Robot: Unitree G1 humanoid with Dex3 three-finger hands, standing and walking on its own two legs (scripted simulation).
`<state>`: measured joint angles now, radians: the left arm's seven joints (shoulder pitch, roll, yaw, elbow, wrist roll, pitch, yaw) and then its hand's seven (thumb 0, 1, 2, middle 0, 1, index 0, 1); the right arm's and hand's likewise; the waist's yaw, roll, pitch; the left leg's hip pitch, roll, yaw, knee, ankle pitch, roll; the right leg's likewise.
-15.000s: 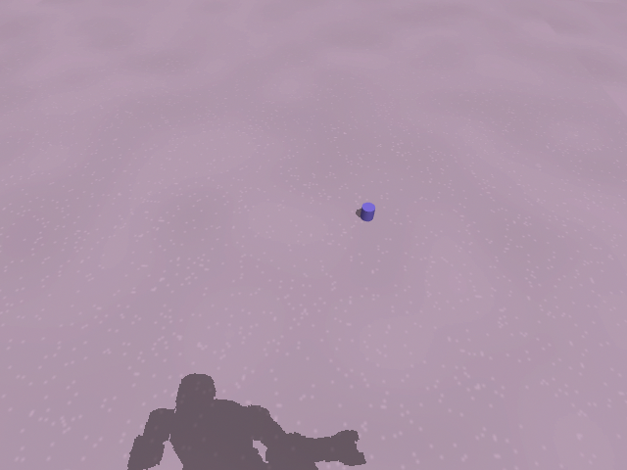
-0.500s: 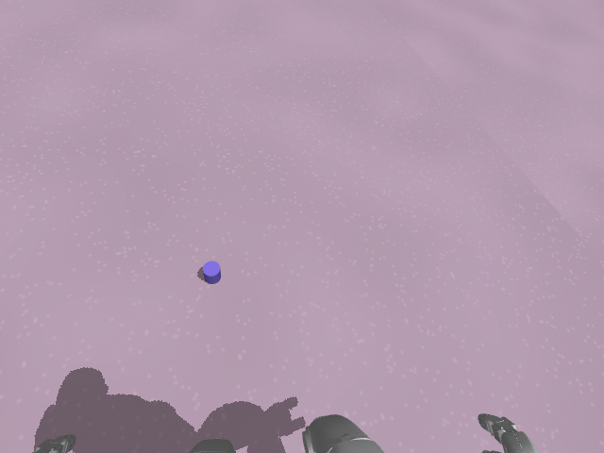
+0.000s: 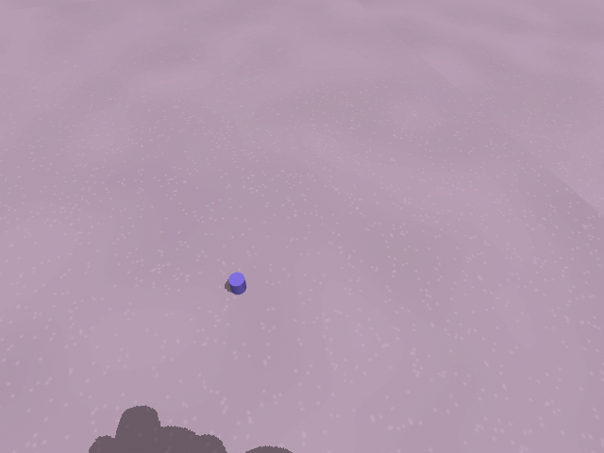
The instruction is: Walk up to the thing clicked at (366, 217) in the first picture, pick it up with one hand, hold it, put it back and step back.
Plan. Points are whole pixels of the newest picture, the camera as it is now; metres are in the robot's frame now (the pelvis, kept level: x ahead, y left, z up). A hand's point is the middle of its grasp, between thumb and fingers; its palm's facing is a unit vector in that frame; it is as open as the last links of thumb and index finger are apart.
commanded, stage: walk up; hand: left
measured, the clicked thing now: (237, 283) +0.77 +0.22 -0.73
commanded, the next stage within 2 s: stand in 0.94 s
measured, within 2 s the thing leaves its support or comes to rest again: neither
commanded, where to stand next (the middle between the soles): +0.39 -0.01 m, yaw -1 degrees
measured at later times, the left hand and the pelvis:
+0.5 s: hand out of the picture +0.12 +0.25 -0.14, palm faces +0.05 -0.93 -0.36, open 7.4 cm; pelvis +0.02 -0.01 +0.00, yaw +3 degrees
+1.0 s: hand out of the picture +0.10 +0.26 -0.14, palm faces +0.05 -0.94 -0.34, open 7.4 cm; pelvis +0.03 +0.00 +0.02, yaw +2 degrees
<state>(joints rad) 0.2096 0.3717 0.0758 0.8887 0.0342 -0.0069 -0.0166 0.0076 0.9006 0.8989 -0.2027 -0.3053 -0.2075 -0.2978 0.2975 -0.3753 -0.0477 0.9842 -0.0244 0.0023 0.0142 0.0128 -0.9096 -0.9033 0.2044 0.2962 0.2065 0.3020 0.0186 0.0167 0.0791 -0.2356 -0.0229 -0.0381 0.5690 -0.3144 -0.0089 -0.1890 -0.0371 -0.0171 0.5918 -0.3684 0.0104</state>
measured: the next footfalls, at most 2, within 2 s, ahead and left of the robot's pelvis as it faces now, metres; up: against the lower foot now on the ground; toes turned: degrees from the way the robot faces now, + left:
right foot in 0.28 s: +0.09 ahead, -0.14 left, +0.00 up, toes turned -1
